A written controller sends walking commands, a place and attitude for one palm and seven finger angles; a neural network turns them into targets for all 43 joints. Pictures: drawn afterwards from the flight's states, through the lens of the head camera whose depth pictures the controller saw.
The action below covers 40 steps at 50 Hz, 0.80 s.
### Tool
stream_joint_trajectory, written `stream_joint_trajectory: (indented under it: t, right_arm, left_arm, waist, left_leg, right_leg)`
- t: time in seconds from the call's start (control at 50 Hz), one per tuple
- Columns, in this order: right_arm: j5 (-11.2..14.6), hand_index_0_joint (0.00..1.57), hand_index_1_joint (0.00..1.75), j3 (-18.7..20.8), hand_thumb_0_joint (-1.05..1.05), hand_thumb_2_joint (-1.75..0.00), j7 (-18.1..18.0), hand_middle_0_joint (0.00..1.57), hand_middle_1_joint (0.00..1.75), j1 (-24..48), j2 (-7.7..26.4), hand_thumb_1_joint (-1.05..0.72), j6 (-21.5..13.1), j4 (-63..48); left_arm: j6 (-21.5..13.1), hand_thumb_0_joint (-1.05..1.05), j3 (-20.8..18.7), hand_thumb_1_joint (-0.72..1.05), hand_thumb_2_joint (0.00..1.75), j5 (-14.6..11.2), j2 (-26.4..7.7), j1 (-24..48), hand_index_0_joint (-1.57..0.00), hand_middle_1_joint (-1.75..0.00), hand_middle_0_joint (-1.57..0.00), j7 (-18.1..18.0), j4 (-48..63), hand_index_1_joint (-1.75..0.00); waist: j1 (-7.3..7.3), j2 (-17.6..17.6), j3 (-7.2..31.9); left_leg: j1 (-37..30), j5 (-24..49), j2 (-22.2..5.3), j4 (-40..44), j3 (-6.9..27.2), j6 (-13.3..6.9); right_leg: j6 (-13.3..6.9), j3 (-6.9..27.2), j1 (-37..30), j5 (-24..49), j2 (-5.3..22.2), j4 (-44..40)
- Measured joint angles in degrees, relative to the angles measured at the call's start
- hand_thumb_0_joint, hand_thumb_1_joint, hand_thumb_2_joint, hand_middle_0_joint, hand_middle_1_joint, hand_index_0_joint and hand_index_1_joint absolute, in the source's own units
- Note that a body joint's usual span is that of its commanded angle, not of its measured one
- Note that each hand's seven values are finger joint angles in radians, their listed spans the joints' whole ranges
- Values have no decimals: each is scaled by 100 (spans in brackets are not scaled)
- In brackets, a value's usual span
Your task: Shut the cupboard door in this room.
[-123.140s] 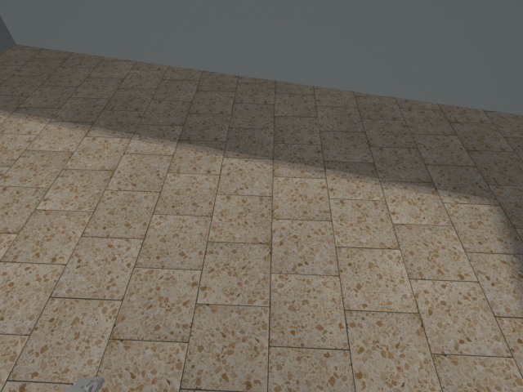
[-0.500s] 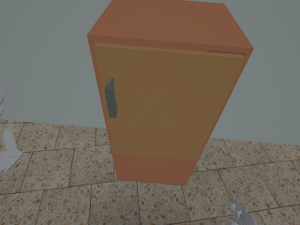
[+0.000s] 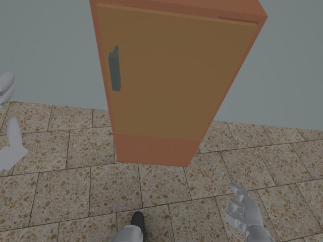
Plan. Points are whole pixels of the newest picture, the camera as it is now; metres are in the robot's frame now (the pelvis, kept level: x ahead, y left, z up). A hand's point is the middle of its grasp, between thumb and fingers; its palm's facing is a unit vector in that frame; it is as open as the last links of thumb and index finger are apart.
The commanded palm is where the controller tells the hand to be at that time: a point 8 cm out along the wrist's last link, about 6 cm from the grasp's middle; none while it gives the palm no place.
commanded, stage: stop stepping back and stand still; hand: left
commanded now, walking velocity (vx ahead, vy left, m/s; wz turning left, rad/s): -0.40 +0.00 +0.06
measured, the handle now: (116, 68) +0.59 +0.18 +0.06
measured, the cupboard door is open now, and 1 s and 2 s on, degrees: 0 0 0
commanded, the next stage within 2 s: let the arm hang, fingers relaxed in 0.82 s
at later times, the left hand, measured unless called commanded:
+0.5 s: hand out of the picture +0.12 +0.26 +0.20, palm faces +0.34 -0.81 -0.48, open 7.4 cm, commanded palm +0.07 +0.31 +0.19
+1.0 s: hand out of the picture +0.15 +0.29 +0.10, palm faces +0.27 -0.82 -0.50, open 7.4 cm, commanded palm none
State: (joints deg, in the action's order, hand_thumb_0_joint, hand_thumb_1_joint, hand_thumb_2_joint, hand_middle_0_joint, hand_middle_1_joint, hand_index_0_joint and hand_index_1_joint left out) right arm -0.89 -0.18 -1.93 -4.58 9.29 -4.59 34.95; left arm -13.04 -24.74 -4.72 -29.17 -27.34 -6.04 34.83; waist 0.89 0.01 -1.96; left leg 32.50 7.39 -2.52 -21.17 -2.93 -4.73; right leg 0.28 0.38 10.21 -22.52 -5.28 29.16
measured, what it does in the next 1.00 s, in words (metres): steps on the spot: left foot, then left foot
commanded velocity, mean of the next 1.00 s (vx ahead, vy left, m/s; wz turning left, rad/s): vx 0.10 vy -0.02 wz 0.00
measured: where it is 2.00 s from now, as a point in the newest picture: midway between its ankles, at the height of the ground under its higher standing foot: outside the picture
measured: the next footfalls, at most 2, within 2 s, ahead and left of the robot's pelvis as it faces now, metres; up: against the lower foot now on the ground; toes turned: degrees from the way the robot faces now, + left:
left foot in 0.20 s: +0.10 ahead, +0.11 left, +0.00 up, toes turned -1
left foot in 0.62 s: +0.03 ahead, +0.14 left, +0.00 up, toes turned +1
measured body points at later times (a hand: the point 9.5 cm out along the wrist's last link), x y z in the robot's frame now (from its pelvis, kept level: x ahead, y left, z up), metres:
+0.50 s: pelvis -0.07 +0.01 +0.02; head -0.09 +0.03 +0.47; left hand +0.09 +0.30 +0.22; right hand +0.05 -0.21 -0.07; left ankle +0.03 +0.11 -0.70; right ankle -0.10 -0.08 -0.72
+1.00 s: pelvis -0.06 +0.03 +0.01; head -0.07 +0.02 +0.46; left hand +0.13 +0.34 +0.13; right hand +0.11 -0.20 -0.09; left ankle -0.01 +0.14 -0.72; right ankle -0.10 -0.08 -0.72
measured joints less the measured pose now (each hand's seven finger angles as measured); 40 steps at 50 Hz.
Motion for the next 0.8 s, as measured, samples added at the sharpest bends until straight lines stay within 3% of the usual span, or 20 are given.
stream_joint_trajectory:
  t: [0.04, 0.06, 0.08, 0.12, 0.14, 0.18, 0.24, 0.28, 0.32, 0.38, 0.44, 0.54, 0.6, 0.66, 0.74, 0.8]
  right_arm:
    - [12, 20, 30, -7, 1, -90, -7, 20, 30, -134, -23, -90, 74, -106]
    - [26, 20, 30, -14, 1, -90, -24, 20, 30, -240, -20, -90, 110, -123]
    - [23, 20, 30, -19, 1, -90, -43, 20, 30, -376, -7, -90, 142, -99]
    - [-3, 20, 30, -17, 1, -90, -88, 20, 30, -705, 60, -90, 256, 7]
    - [-1, 20, 30, -15, 1, -90, -126, 20, 30, -881, 124, -90, 303, 55]
    - [29, 20, 30, 15, 1, -90, -227, 20, 30, -1201, 318, -90, 289, 142]
    - [127, 20, 30, 107, 1, -90, -381, 20, 30, -1330, 525, -90, 162, 436]
    - [156, 20, 30, 68, 1, -90, -399, 20, 30, -1250, 443, -90, 112, 555]
    - [131, 20, 30, 18, 1, -90, -367, 20, 30, -1206, 267, -90, 3, 491]
    - [68, 20, 30, -79, 1, -90, -234, 20, 30, -1209, 12, -90, -191, 282]
    - [-8, 20, 30, -148, 1, -90, -121, 20, 30, -1167, -78, -90, -235, 129]
    - [6, 20, 30, -81, 1, -90, -80, 20, 30, -1237, 53, -90, 64, 294]
    - [60, 20, 30, -21, 1, -90, -165, 20, 30, -1357, 260, -90, 106, 376]
    - [115, 20, 30, 59, 1, -90, -247, 20, 30, -1268, 410, -90, 93, 502]
    - [105, 20, 30, 2, 1, -90, -285, 20, 30, -1122, 267, -90, -59, 426]
    - [72, 20, 30, -62, 1, -90, -237, 20, 30, -1057, 141, -90, -242, 294]
  left_arm:
    - [-10, 1, -135, 89, 90, -81, -202, -295, -22, -30, -21, 46, 102, -30]
    - [-26, 1, -208, 89, 90, -100, -288, -483, -22, -30, -22, 35, 149, -30]
    - [-19, 1, -285, 89, 90, -113, -350, -697, -22, -30, -22, 8, 209, -30]
    - [60, 1, -372, 89, 90, -55, -302, -1060, -22, -30, -22, -99, 285, -30]
    - [104, 1, -352, 89, 90, -1, -199, -1103, -22, -30, -22, -164, 248, -30]
    - [181, 1, -216, 89, 90, 111, 66, -820, -22, -30, -22, -288, -13, -30]
    - [260, 1, 17, 89, 90, 201, 494, 120, -22, -30, -22, -418, -710, -30]
    - [350, 1, -19, 89, 90, 171, 660, 311, -22, -30, -21, -456, -1032, -30]
    - [452, 1, -47, 89, 90, 161, 688, 249, -21, -30, -21, -435, -1094, -30]
    - [487, 1, 35, 90, 90, 171, 588, -121, -21, -30, -21, -345, -735, -30]
    - [365, 2, 133, 90, 90, 187, 371, -570, -21, -30, -21, -233, -251, -30]
    - [180, 1, 95, 89, 90, 166, 159, -904, -22, -30, -22, -257, -155, -30]
    - [194, 1, 76, 89, 90, 211, 325, -524, -22, -30, -22, -365, -628, -30]
    - [287, 1, 92, 89, 90, 206, 571, -47, -22, -30, -21, -399, -1096, -30]
    - [394, 1, 41, 89, 90, 249, 702, -61, -21, -30, -21, -355, -1247, -30]
    - [354, 1, 146, 89, 90, 301, 709, -133, -21, -30, -21, -306, -1020, -30]
  waist:
    - [149, 35, 59]
    - [185, 13, 113]
    - [145, -60, 203]
    - [-49, -231, 453]
    - [-128, -266, 576]
    - [-197, -176, 748]
    - [-113, 11, 623]
    - [-59, -82, 503]
    - [49, -190, 416]
    - [167, -315, 348]
    - [235, -264, 282]
    - [3, -129, 508]
    - [-36, -3, 617]
    - [-11, 77, 489]
    - [-6, -143, 414]
    - [15, -159, 305]
  left_leg:
    - [101, -330, 4, -174, 117, 162]
    - [216, -961, 40, -508, 172, 326]
    - [346, -1589, 123, -1073, 251, 483]
    - [333, -2251, 277, -2294, 379, 606]
    - [151, -2394, 295, -2518, 390, 600]
    - [-432, -2498, 229, -2149, 460, 534]
    - [-679, -1857, 283, -1674, 605, 304]
    - [-805, -1709, 345, -1429, 514, 262]
    - [-933, -1575, 373, -1019, 445, 286]
    - [-1040, -1487, 383, -477, 372, 360]
    - [-938, -1748, 355, -475, 346, 439]
    - [-676, -2536, 309, -2077, 354, 520]
    - [-1176, -2573, 173, -1506, 359, 394]
    - [-1304, -1929, 221, -1309, 390, 342]
    - [-1440, -1887, 358, -1001, 208, 315]
    - [-1470, -1730, 340, -751, 247, 335]
  right_leg:
    - [-72, -132, 31, 32, -24, 67]
    - [-102, -175, 28, 31, -1, 92]
    - [-128, -145, 37, 14, 55, 148]
    - [-144, 53, 15, -24, 198, 237]
    - [-95, 133, -23, -9, 260, 226]
    - [34, 131, -60, -15, 328, 251]
    - [181, -117, -88, -48, 436, 364]
    - [115, 57, -72, -150, 447, 383]
    - [40, 164, 25, -249, 362, 474]
    - [-79, 32, -25, -202, 204, 135]
    - [-283, -18, -87, 448, 128, -312]
    - [-381, 88, -74, 563, 129, -212]
    - [-225, 30, -75, 399, 197, 14]
    - [-76, -76, -70, 210, 304, 314]
    - [-15, 131, -5, 207, 407, 350]
    - [-99, 103, -52, 346, 379, 78]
